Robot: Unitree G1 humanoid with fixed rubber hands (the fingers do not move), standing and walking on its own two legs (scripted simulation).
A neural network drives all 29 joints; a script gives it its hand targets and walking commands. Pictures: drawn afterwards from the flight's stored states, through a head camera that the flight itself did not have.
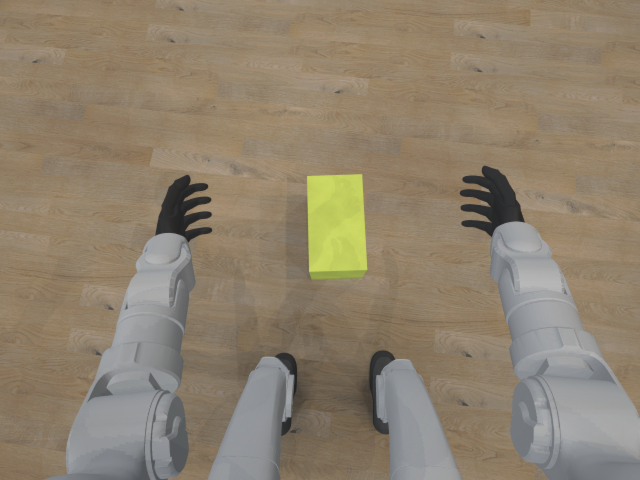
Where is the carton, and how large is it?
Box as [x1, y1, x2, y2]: [307, 174, 366, 279]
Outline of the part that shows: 361,174 307,176 309,272 312,279 361,277 366,270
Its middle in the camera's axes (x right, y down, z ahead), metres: +0.05 -0.04 +1.03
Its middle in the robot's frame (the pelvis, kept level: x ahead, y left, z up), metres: +0.54 +0.00 -0.62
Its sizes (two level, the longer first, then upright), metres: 0.247 0.141 0.161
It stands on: the floor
